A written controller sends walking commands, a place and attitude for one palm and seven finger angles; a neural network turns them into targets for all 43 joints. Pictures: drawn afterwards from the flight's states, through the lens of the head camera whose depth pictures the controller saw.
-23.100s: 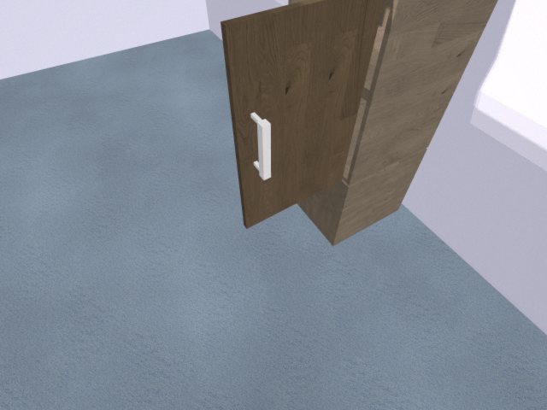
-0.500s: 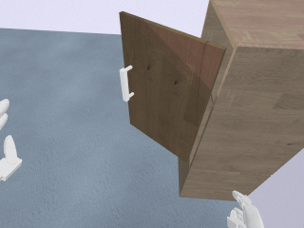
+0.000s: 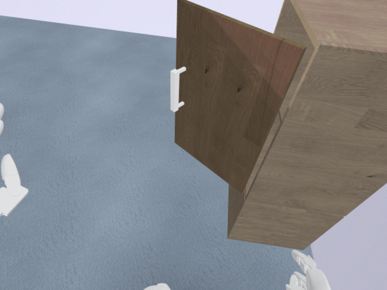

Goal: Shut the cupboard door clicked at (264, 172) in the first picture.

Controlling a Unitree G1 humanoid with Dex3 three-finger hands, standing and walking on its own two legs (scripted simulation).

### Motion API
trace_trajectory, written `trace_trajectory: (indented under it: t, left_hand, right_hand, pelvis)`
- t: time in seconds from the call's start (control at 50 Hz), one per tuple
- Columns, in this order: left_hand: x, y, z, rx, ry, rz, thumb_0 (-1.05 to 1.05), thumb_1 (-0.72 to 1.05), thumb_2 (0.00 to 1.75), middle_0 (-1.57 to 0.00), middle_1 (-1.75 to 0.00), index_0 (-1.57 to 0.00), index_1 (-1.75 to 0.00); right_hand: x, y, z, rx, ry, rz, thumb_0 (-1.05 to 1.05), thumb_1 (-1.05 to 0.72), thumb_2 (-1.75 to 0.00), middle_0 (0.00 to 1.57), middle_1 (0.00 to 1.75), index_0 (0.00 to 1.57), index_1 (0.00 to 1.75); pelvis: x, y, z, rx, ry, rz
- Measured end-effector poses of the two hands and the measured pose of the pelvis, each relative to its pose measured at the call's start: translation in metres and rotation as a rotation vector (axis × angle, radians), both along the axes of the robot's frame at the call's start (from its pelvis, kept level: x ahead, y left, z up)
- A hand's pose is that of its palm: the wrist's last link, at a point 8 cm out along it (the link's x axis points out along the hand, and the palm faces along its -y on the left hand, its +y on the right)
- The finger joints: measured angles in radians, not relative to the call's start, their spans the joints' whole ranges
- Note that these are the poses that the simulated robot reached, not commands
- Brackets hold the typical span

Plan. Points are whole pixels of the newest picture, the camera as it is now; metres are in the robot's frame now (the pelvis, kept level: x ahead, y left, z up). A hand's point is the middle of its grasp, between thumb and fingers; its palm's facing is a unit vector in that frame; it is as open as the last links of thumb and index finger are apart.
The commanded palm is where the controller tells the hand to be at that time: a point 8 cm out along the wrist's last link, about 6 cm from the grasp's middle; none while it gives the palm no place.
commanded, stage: step back with the hand held close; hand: left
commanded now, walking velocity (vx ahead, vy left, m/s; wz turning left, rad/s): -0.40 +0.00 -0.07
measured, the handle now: (178, 89) +0.74 +0.10 +0.00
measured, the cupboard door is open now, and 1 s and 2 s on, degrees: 54 54 54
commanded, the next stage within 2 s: stop stepping back and stand still in 0.32 s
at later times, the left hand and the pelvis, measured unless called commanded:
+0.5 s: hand out of the picture +0.11 +0.23 +0.20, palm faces +0.29 -0.86 -0.43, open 7.4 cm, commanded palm +0.04 +0.29 +0.19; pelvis -0.11 +0.00 +0.00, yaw -2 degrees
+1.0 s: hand out of the picture +0.04 +0.30 +0.20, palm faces +0.42 -0.80 -0.43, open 7.4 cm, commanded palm +0.01 +0.33 +0.19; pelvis -0.15 +0.04 +0.01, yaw -5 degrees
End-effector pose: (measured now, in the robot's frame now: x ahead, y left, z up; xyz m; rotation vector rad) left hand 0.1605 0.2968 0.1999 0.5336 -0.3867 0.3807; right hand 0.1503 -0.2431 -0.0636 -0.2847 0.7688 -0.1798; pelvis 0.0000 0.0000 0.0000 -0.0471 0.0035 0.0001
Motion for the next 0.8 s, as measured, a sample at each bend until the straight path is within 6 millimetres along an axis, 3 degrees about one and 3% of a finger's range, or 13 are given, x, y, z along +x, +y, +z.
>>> trace_trajectory:
  t: [0.1, 0.2, 0.28, 0.34, 0.4, 0.46, 0.52, 0.58, 0.64, 0.7, 0.74, 0.8]
  left_hand:
    - [-0.007, 0.012, 0.002, 0.046, 0.0, -0.021, 0.02, 0.88, 0.9, -0.21, -0.3, -0.22, -0.3]
    - [-0.027, 0.026, 0.006, 0.029, 0.013, 0.013, 0.02, 0.88, 0.9, -0.21, -0.3, -0.22, -0.3]
    - [-0.041, 0.018, 0.002, -0.019, 0.022, -0.003, 0.02, 0.89, 0.9, -0.21, -0.3, -0.21, -0.3]
    - [-0.047, 0.001, -0.004, -0.003, 0.003, -0.065, 0.02, 0.89, 0.9, -0.2, -0.3, -0.21, -0.3]
    - [-0.051, -0.013, 0.0, -0.021, -0.023, -0.142, 0.02, 0.88, 0.9, -0.21, -0.3, -0.21, -0.3]
    - [-0.067, -0.02, 0.008, 0.009, -0.048, -0.206, 0.02, 0.88, 0.9, -0.21, -0.3, -0.22, -0.3]
    - [-0.094, -0.015, 0.012, 0.05, -0.03, -0.196, 0.02, 0.88, 0.9, -0.21, -0.3, -0.22, -0.3]
    - [-0.116, 0.001, 0.012, 0.049, -0.027, -0.122, 0.02, 0.88, 0.9, -0.21, -0.3, -0.22, -0.31]
    - [-0.117, 0.023, 0.003, -0.022, -0.086, -0.03, 0.01, 0.88, 0.9, -0.21, -0.3, -0.22, -0.31]
    - [-0.106, 0.039, -0.012, -0.142, -0.073, 0.034, 0.01, 0.88, 0.9, -0.21, -0.3, -0.22, -0.3]
    - [-0.103, 0.038, -0.019, -0.173, -0.015, 0.03, 0.02, 0.89, 0.9, -0.2, -0.3, -0.21, -0.3]
    - [-0.111, 0.019, -0.015, -0.137, 0.063, -0.05, 0.02, 0.89, 0.9, -0.2, -0.3, -0.21, -0.3]
  right_hand:
    - [-0.012, 0.003, 0.007, -0.028, -0.031, -0.023, 0.01, -0.91, -0.9, 0.2, 0.3, 0.2, 0.3]
    - [-0.021, 0.013, 0.013, -0.013, -0.031, 0.001, 0.01, -0.91, -0.9, 0.2, 0.3, 0.2, 0.3]
    - [-0.026, 0.021, 0.014, 0.01, -0.049, 0.041, 0.01, -0.91, -0.9, 0.2, 0.3, 0.2, 0.3]
    - [-0.034, 0.022, 0.006, 0.018, -0.074, 0.059, 0.01, -0.91, -0.9, 0.2, 0.3, 0.2, 0.3]
    - [-0.056, 0.021, 0.003, 0.034, -0.081, 0.022, 0.01, -0.91, -0.9, 0.2, 0.3, 0.2, 0.3]
    - [-0.085, 0.016, 0.006, 0.042, -0.099, -0.027, 0.01, -0.91, -0.9, 0.2, 0.3, 0.2, 0.3]
    - [-0.118, 0.009, 0.009, 0.025, -0.091, -0.066, 0.01, -0.91, -0.9, 0.2, 0.3, 0.2, 0.3]
    - [-0.15, -0.002, 0.007, -0.018, -0.04, -0.109, 0.01, -0.91, -0.9, 0.2, 0.3, 0.2, 0.3]
    - [-0.176, -0.01, -0.006, -0.068, 0.014, -0.135, 0.01, -0.91, -0.9, 0.2, 0.3, 0.2, 0.3]
    - [-0.195, -0.005, -0.011, -0.069, 0.063, -0.16, 0.01, -0.91, -0.9, 0.2, 0.3, 0.2, 0.3]
    - [-0.204, 0.004, -0.006, -0.043, 0.051, -0.167, 0.01, -0.91, -0.9, 0.2, 0.3, 0.2, 0.3]
    - [-0.213, 0.019, 0.004, 0.009, 0.01, -0.154, 0.01, -0.91, -0.9, 0.2, 0.3, 0.2, 0.3]
  pelvis:
    - [-0.012, 0.008, 0.0, -0.041, -0.003, 0.012]
    - [-0.023, 0.008, 0.008, -0.059, 0.048, 0.004]
    - [-0.041, 0.006, 0.009, -0.036, 0.097, -0.047]
    - [-0.067, 0.003, -0.001, -0.005, 0.1, -0.094]
    - [-0.089, 0.003, -0.002, -0.04, 0.055, -0.078]
    - [-0.105, 0.0, -0.004, -0.048, 0.024, -0.057]
    - [-0.113, -0.001, -0.004, -0.031, 0.006, -0.044]
    - [-0.109, 0.005, -0.002, -0.001, -0.008, -0.093]
    - [-0.111, 0.016, -0.008, -0.017, -0.012, -0.067]
    - [-0.125, 0.024, -0.005, -0.007, -0.03, -0.059]
    - [-0.135, 0.025, 0.001, 0.004, -0.026, -0.065]
    - [-0.149, 0.024, 0.01, 0.013, -0.012, -0.066]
